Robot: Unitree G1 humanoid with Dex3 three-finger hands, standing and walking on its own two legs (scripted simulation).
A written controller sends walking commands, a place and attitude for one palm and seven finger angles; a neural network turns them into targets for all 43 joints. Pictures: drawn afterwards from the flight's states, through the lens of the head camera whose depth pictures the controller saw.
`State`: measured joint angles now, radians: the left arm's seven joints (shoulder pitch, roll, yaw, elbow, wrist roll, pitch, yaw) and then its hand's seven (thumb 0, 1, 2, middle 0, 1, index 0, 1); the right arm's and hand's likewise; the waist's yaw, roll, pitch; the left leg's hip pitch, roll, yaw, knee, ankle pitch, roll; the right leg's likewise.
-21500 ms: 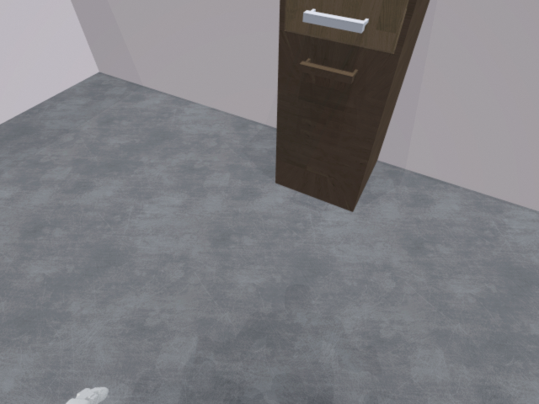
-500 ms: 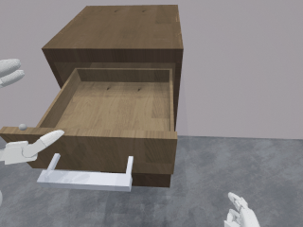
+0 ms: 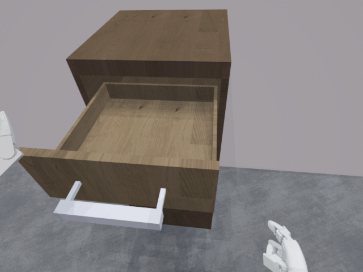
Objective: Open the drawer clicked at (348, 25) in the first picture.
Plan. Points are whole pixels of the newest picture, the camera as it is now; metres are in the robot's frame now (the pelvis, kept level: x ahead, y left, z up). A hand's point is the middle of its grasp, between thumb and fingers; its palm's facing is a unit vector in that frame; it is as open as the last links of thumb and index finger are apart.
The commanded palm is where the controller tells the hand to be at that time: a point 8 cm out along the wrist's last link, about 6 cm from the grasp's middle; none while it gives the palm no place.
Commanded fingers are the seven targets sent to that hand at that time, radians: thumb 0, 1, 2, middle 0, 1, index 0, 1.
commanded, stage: draw the hand back to the body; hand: left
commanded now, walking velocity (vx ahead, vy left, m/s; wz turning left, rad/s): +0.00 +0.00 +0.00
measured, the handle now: (114, 202) +0.22 +0.17 +0.10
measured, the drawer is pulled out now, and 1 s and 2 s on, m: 0.29 0.29 0.29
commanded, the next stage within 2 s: step back with the hand held close in 0.02 s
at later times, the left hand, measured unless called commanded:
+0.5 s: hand (12, 171) +0.16 +0.23 +0.26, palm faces +0.41 -0.72 -0.56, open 7.4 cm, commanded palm +0.09 +0.29 +0.29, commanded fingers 0.00 0.90 0.90 -0.20 -0.30 -0.20 -0.30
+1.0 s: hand out of the picture +0.07 +0.27 +0.28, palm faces +0.56 -0.71 -0.43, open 7.4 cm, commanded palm +0.01 +0.31 +0.29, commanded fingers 0.00 0.90 0.90 -0.20 -0.30 -0.20 -0.30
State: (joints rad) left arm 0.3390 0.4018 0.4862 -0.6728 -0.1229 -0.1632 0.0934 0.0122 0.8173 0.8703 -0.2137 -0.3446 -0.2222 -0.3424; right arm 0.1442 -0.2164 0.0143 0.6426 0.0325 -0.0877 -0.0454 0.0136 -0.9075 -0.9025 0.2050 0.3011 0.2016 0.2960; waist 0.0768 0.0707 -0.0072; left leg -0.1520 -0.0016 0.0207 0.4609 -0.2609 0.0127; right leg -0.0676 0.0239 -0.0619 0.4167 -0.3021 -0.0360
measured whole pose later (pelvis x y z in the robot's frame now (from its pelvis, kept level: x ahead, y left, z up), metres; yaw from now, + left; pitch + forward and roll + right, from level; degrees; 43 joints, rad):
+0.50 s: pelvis -0.04 +0.01 +0.00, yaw +0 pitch +2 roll -1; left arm 0.49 0.55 0.61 -0.77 -0.09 -0.23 0.10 0.01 0.88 0.90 -0.21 -0.30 -0.22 -0.30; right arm 0.20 -0.24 -0.03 0.58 0.05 -0.03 -0.06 0.01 -0.91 -0.90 0.20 0.30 0.20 0.30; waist -0.02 0.02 0.00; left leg -0.35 0.00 0.03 0.53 -0.22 0.03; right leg -0.26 0.02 -0.06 0.49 -0.26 -0.02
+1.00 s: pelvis -0.12 +0.03 -0.01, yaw +1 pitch +1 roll -2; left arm 0.35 0.53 0.66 -0.79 -0.07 -0.29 0.14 0.01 0.88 0.90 -0.21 -0.30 -0.22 -0.30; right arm 0.22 -0.20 -0.01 0.61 0.01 -0.12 -0.05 0.01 -0.91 -0.90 0.21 0.30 0.20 0.30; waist -0.01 -0.01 0.03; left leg -0.43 0.01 0.03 0.62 -0.22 0.05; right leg -0.44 0.02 -0.03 0.79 -0.42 0.00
